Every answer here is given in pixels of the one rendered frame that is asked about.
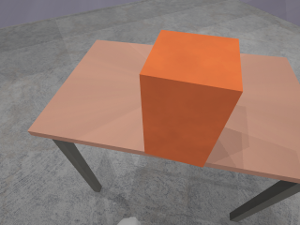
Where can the table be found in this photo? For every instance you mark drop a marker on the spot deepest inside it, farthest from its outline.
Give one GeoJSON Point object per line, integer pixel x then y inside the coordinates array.
{"type": "Point", "coordinates": [100, 105]}

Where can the carton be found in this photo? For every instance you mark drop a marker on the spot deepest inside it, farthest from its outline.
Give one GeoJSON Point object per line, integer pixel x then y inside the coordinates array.
{"type": "Point", "coordinates": [190, 84]}

